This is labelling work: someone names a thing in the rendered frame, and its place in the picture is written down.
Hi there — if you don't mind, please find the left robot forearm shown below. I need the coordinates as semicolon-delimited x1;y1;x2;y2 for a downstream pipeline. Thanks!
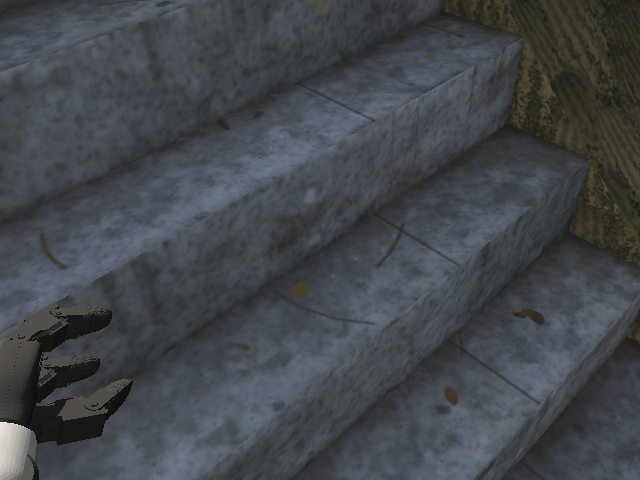
0;422;39;480

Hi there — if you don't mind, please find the left robot hand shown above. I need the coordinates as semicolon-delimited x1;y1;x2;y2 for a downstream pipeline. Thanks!
0;304;133;445

